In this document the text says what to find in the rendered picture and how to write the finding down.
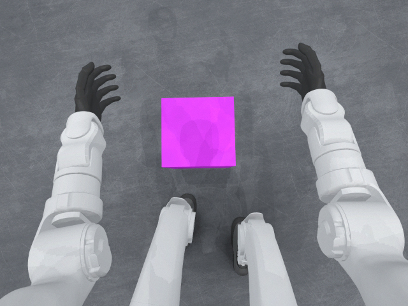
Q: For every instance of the carton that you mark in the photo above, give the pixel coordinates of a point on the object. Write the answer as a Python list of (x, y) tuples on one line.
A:
[(198, 132)]

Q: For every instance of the robot right shin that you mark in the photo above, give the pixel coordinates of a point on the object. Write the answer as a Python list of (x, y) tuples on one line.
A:
[(255, 215)]

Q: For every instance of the right robot forearm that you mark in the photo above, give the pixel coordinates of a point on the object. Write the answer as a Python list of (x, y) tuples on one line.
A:
[(341, 172)]

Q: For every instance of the robot left upper arm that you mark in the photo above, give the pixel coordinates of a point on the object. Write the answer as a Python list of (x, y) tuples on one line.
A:
[(64, 264)]

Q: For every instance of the left robot forearm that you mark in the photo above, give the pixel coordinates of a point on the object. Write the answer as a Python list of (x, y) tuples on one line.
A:
[(77, 179)]

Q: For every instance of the robot right upper arm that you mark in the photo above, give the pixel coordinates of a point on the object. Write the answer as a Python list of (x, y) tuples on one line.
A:
[(365, 237)]

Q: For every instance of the robot right thigh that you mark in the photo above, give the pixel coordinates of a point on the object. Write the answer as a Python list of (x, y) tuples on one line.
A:
[(269, 284)]

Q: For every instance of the left robot hand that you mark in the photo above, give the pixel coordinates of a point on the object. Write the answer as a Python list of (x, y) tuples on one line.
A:
[(88, 96)]

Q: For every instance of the right robot hand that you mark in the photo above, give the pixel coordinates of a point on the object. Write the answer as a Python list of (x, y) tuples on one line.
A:
[(311, 76)]

